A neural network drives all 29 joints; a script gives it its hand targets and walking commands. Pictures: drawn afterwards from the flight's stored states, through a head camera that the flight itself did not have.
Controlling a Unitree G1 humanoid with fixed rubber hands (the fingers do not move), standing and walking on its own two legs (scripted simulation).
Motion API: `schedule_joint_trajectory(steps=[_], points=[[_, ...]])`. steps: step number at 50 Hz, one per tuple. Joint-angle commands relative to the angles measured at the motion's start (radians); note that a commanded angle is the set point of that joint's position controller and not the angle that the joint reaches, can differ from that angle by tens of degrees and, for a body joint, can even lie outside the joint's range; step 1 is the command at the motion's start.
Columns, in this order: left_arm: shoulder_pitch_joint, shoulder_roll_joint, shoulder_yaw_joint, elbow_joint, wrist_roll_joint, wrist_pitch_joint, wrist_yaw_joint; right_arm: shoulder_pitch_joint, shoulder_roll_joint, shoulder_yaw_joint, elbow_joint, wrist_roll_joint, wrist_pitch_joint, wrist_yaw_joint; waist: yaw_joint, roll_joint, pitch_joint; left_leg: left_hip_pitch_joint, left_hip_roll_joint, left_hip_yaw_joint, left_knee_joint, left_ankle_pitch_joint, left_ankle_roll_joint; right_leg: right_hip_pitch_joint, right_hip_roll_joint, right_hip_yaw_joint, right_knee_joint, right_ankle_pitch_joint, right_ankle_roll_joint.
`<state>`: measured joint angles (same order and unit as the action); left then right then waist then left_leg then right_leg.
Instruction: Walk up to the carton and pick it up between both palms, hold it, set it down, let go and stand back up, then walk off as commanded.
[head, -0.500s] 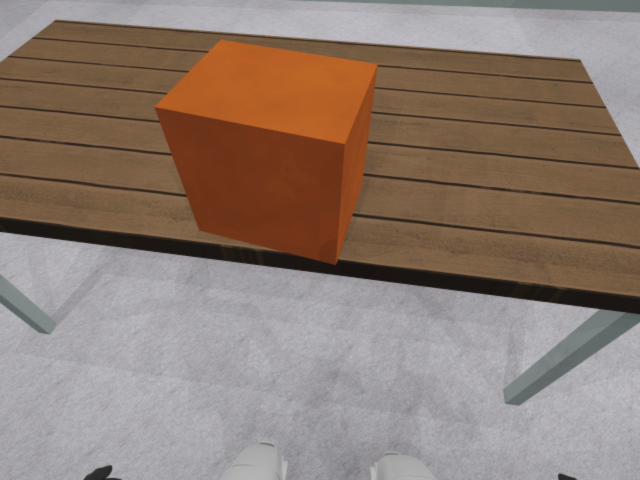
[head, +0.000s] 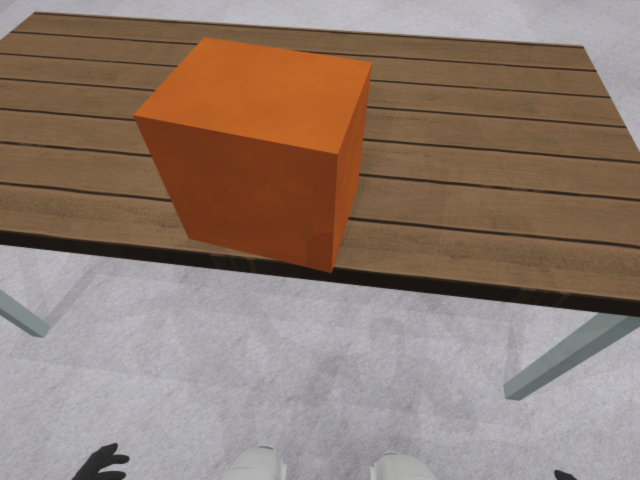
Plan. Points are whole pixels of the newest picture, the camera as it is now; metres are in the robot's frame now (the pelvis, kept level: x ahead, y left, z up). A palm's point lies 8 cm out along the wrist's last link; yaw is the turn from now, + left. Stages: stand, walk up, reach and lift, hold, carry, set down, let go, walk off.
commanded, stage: walk up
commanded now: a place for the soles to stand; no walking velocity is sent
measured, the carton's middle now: (270, 160) +0.54 +0.11 +0.05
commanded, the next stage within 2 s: none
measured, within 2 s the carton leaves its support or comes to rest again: neither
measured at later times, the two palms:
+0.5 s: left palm out of the picture +0.07 +0.34 -0.09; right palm out of the picture +0.06 -0.29 -0.11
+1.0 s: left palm out of the picture +0.05 +0.52 -0.10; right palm out of the picture +0.10 -0.11 -0.04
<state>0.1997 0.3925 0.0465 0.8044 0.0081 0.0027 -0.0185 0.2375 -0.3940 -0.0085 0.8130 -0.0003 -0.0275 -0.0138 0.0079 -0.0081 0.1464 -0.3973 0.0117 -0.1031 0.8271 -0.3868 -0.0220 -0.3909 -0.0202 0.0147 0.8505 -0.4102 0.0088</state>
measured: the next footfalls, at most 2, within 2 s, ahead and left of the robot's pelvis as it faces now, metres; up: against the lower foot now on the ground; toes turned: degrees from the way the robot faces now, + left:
left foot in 0.70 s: +0.10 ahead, +0.27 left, +0.00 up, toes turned +3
right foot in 1.48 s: +0.21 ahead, +0.02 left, +0.00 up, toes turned +3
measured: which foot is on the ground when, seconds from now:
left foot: down 0.00-0.42, up 0.44-0.68, down 0.70-1.00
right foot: down 0.00-0.70, up 0.72-1.00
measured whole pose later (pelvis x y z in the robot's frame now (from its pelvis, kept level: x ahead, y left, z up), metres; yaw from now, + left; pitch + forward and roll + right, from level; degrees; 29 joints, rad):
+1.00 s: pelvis +0.02 +0.20 +0.03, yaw +3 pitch -4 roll -5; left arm 0.35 0.43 0.08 0.81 0.01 -0.01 0.01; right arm 0.23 -0.38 -0.01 0.81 0.00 -0.02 0.03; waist -0.04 -0.01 0.15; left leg -0.31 0.02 -0.01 0.70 -0.31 0.04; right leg -0.49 0.06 0.06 1.15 -0.35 0.01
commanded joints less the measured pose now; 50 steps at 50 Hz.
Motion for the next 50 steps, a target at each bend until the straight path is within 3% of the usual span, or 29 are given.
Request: schedule_joint_trajectory(steps=[1,4,6,9,12,14,15,16,18,19,20,21,23,25,28,31,32,33,34,35,36,37,38,39,40,43,45,46,50], points=[[-0.007,0.278,0.073,-0.032,-0.001,-0.031,0.018,-0.050,-0.209,-0.069,-0.030,0.000,-0.014,-0.022,-0.004,-0.058,-0.199,0.025,0.005,0.060,-0.023,0.163,0.079,0.079,-0.164,0.277,-0.286,0.252,-0.158],[-0.050,0.251,0.059,-0.039,0.004,-0.023,0.016,-0.017,-0.204,-0.070,-0.015,-0.011,-0.017,-0.016,-0.017,-0.049,-0.183,0.136,0.012,0.057,-0.116,0.175,0.086,-0.010,-0.147,0.221,-0.276,0.238,-0.141],[-0.035,0.227,0.058,-0.038,-0.003,-0.019,0.015,-0.019,-0.233,-0.075,-0.018,-0.014,-0.024,-0.015,-0.009,0.003,-0.203,0.122,0.055,-0.040,-0.176,0.185,0.116,0.009,-0.080,0.146,-0.220,0.201,-0.098],[-0.026,0.209,0.058,-0.031,-0.001,-0.015,0.012,-0.067,-0.268,-0.077,-0.024,-0.017,-0.027,-0.013,0.009,0.073,-0.164,0.010,0.129,-0.171,-0.260,0.054,0.157,0.050,-0.024,0.084,-0.156,0.078,-0.080],[-0.012,0.229,0.063,-0.025,0.011,-0.020,0.009,-0.095,-0.242,-0.076,-0.026,-0.017,-0.015,-0.012,0.009,0.005,-0.117,-0.063,0.053,-0.057,-0.192,-0.074,0.118,0.053,-0.070,0.177,-0.303,-0.079,-0.114],[-0.035,0.273,0.069,-0.020,0.016,-0.025,0.006,-0.052,-0.211,-0.079,-0.021,-0.021,-0.006,-0.011,-0.004,-0.099,-0.104,-0.023,-0.029,0.065,-0.050,-0.111,0.080,-0.013,-0.170,0.335,-0.431,-0.195,-0.155],[-0.053,0.290,0.075,-0.031,0.018,-0.025,0.007,-0.025,-0.207,-0.080,-0.009,-0.023,-0.005,-0.010,-0.017,-0.108,-0.105,0.026,-0.025,0.100,0.020,-0.104,0.071,-0.063,-0.212,0.380,-0.453,-0.172,-0.172],[-0.090,0.276,0.066,-0.041,0.018,-0.025,0.007,0.013,-0.202,-0.078,-0.002,-0.024,-0.010,-0.008,-0.033,-0.113,-0.112,0.084,-0.018,0.107,-0.019,-0.074,0.075,-0.093,-0.208,0.346,-0.434,-0.108,-0.177],[-0.098,0.248,0.058,-0.049,0.014,-0.019,0.007,0.045,-0.200,-0.082,0.012,-0.025,-0.019,-0.004,-0.043,-0.089,-0.121,0.166,-0.025,0.096,-0.121,0.021,0.085,-0.110,-0.138,0.233,-0.361,-0.017,-0.134],[0.147,0.365,0.101,0.039,0.000,-0.057,0.065,0.011,-0.272,-0.128,-0.101,-0.103,0.031,0.038,0.001,0.161,-0.125,-0.051,-0.008,0.022,-0.042,-0.026,0.120,0.080,-0.220,0.342,-0.331,-0.088,-0.145],[0.253,0.437,0.124,0.049,-0.006,-0.080,0.083,-0.048,-0.261,-0.133,-0.143,-0.106,0.057,0.052,0.060,0.070,-0.149,-0.256,-0.008,0.040,0.126,-0.063,0.107,0.254,-0.320,0.478,-0.391,-0.107,-0.187],[0.265,0.469,0.143,0.043,-0.005,-0.091,0.092,-0.076,-0.252,-0.127,-0.163,-0.104,0.071,0.059,0.078,0.011,-0.107,-0.405,0.042,0.024,0.228,-0.138,0.087,0.306,-0.407,0.559,-0.444,-0.112,-0.225],[0.242,0.464,0.147,0.005,0.000,-0.109,0.108,-0.072,-0.256,-0.126,-0.168,-0.100,0.078,0.069,0.061,0.048,-0.084,-0.419,0.068,-0.005,0.299,-0.107,0.074,0.261,-0.429,0.574,-0.477,-0.112,-0.261],[0.209,0.429,0.146,-0.013,0.000,-0.114,0.110,-0.040,-0.266,-0.138,-0.157,-0.093,0.083,0.081,0.033,-0.020,-0.089,-0.373,0.079,0.004,0.343,-0.078,0.059,0.204,-0.385,0.495,-0.453,-0.060,-0.253],[0.222,0.411,0.141,-0.031,0.009,-0.119,0.113,-0.050,-0.248,-0.137,-0.155,-0.086,0.085,0.098,0.037,-0.131,-0.107,-0.300,0.082,0.039,0.275,-0.097,0.056,0.147,-0.344,0.389,-0.395,0.074,-0.257],[0.170,0.415,0.135,-0.066,0.010,-0.116,0.113,-0.026,-0.268,-0.145,-0.137,-0.071,0.081,0.100,0.013,-0.222,-0.127,-0.165,0.091,0.068,0.170,-0.074,0.053,0.031,-0.313,0.316,-0.352,0.077,-0.240],[0.106,0.411,0.130,-0.081,0.008,-0.113,0.111,0.028,-0.276,-0.150,-0.115,-0.065,0.073,0.096,-0.037,-0.225,-0.135,-0.013,0.080,0.067,0.084,-0.006,0.073,-0.084,-0.308,0.275,-0.317,0.079,-0.217],[0.025,0.383,0.115,-0.098,0.005,-0.108,0.102,0.155,-0.271,-0.158,-0.064,-0.055,0.063,0.093,-0.118,-0.209,-0.184,0.230,0.049,0.103,-0.036,0.042,0.086,-0.221,-0.248,0.165,-0.219,0.052,-0.164],[0.042,0.292,0.092,-0.083,0.009,-0.098,0.098,0.303,-0.309,-0.176,-0.006,-0.064,0.054,0.087,-0.178,-0.050,-0.243,0.462,0.045,0.007,-0.086,-0.017,0.107,-0.380,-0.145,0.084,0.063,-0.030,-0.101],[0.080,0.167,0.050,-0.090,0.005,-0.091,0.099,0.330,-0.384,-0.182,-0.003,-0.071,0.039,0.076,-0.190,0.281,-0.209,0.382,0.185,-0.298,-0.367,-0.284,0.140,-0.476,0.043,-0.041,0.395,-0.240,-0.059],[0.079,0.201,0.049,-0.095,-0.010,-0.079,0.111,0.220,-0.433,-0.177,-0.044,-0.058,0.032,0.072,-0.164,0.308,-0.159,0.247,0.304,-0.613,-0.564,-0.456,0.182,-0.505,0.098,0.057,0.464,-0.274,-0.049],[0.065,0.259,0.055,-0.082,-0.018,-0.072,0.113,0.165,-0.432,-0.184,-0.058,-0.044,0.035,0.064,-0.149,0.213,-0.111,0.142,0.327,-0.651,-0.619,-0.539,0.177,-0.441,0.060,0.131,0.482,-0.213,-0.057],[0.112,0.279,0.062,-0.051,-0.021,-0.070,0.103,0.114,-0.408,-0.178,-0.056,-0.039,0.030,0.047,-0.108,0.125,-0.082,0.137,0.313,-0.579,-0.602,-0.480,0.131,-0.424,0.039,0.144,0.491,-0.127,-0.053],[0.154,0.265,0.063,-0.024,-0.019,-0.064,0.088,0.077,-0.372,-0.168,-0.048,-0.035,0.017,0.032,-0.070,0.118,-0.067,0.137,0.276,-0.473,-0.570,-0.425,0.087,-0.406,0.026,0.147,0.472,-0.054,-0.051],[0.201,0.264,0.068,-0.015,-0.010,-0.055,0.072,0.047,-0.358,-0.157,-0.051,-0.032,0.007,0.025,-0.042,0.130,-0.088,0.130,0.254,-0.419,-0.554,-0.409,0.081,-0.351,0.016,0.124,0.454,-0.015,-0.045],[0.228,0.268,0.083,-0.011,-0.002,-0.035,0.049,0.023,-0.304,-0.137,-0.047,-0.021,-0.019,0.020,-0.031,0.110,-0.090,0.173,0.250,-0.369,-0.571,-0.398,0.062,-0.315,0.035,0.143,0.388,0.048,-0.034],[0.237,0.242,0.078,-0.002,0.004,-0.026,0.040,0.007,-0.273,-0.126,-0.049,-0.017,-0.030,0.014,-0.018,0.114,-0.060,0.189,0.242,-0.284,-0.569,-0.300,0.073,-0.304,0.051,0.168,0.308,0.087,-0.021],[0.215,0.244,0.082,0.000,0.005,-0.022,0.034,0.014,-0.268,-0.125,-0.047,-0.009,-0.036,0.010,-0.017,0.078,-0.048,0.182,0.241,-0.267,-0.565,-0.263,0.071,-0.285,0.053,0.174,0.286,0.101,-0.019],[0.218,0.217,0.077,0.007,0.002,-0.004,0.016,-0.008,-0.255,-0.109,-0.048,-0.006,-0.045,0.000,-0.017,0.145,-0.024,0.178,0.216,-0.158,-0.578,-0.175,0.064,-0.241,0.060,0.175,0.196,0.148,0.001]])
